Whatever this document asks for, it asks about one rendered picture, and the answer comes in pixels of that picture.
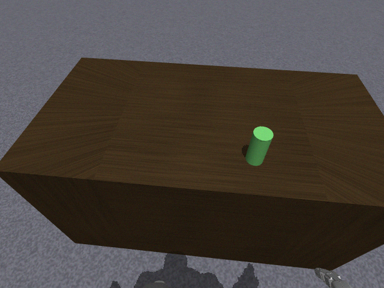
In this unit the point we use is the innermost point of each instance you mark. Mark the can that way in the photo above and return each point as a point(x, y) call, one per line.
point(259, 144)

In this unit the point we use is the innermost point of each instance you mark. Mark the right robot hand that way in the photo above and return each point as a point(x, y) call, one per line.
point(331, 278)

